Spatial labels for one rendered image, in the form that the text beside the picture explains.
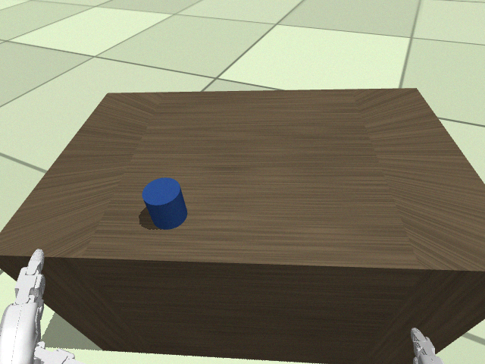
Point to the right robot hand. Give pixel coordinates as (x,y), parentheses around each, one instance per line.
(423,349)

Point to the can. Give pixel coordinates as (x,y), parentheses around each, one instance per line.
(164,200)

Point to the left robot hand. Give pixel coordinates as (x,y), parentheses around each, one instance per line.
(20,331)

